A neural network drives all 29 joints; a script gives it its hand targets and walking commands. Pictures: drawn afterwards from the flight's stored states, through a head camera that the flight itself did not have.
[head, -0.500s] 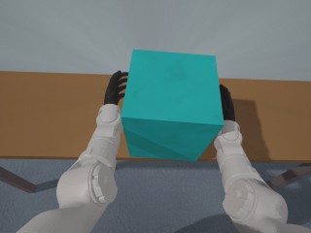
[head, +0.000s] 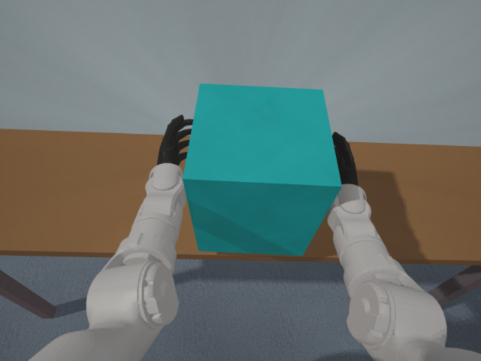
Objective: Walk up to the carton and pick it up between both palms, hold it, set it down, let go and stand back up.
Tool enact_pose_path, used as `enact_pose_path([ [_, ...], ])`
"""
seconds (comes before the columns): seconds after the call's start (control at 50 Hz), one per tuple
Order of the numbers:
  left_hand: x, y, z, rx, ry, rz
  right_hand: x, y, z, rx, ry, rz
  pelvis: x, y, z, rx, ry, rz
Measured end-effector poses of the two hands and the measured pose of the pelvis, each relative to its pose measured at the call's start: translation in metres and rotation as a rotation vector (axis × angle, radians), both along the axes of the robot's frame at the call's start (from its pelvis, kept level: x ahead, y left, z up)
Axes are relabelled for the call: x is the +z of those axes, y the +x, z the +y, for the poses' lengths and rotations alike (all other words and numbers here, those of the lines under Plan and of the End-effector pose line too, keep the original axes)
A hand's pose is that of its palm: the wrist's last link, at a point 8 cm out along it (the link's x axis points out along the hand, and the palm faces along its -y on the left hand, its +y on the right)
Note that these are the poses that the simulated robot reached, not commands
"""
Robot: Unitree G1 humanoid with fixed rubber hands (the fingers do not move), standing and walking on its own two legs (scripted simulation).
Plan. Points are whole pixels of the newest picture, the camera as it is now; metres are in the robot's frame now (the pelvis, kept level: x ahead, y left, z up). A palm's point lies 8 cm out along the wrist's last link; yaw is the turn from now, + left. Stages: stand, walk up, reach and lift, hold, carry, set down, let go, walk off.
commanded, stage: reach and lift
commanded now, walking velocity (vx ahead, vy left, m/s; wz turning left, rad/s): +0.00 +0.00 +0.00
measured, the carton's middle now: (255, 177) +0.43 +0.01 +0.05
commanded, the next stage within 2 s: none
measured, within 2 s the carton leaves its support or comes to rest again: neither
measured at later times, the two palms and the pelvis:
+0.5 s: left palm (162, 149) +0.39 +0.16 +0.15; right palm (356, 172) +0.38 -0.14 +0.14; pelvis -0.01 +0.00 +0.00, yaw +1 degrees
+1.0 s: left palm (159, 145) +0.38 +0.15 +0.17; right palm (366, 168) +0.37 -0.15 +0.16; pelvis -0.02 +0.00 +0.00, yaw +1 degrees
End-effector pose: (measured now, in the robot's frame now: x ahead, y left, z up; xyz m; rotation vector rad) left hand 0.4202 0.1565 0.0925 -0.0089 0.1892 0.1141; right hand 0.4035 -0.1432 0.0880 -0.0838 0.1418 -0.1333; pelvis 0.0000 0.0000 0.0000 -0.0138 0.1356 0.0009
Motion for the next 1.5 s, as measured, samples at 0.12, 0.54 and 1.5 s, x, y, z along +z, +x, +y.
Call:
enact_pose_path([
  [0.12,0.011,-0.004,0.001,0.005,0.0,0.0,0.011,-0.002,0.001,0.003,0.009,0.0,0.0,0.0,0.0,0.002,-0.001,-0.041],
  [0.54,0.057,-0.03,0.002,-0.002,0.022,0.017,0.052,-0.029,0.001,-0.006,0.054,0.016,0.0,-0.015,0.002,0.015,0.002,-0.2],
  [1.5,0.112,-0.058,0.001,0.02,0.035,-0.015,0.102,-0.047,0.0,0.013,0.096,-0.021,-0.001,-0.02,0.002,0.031,0.002,-0.261],
])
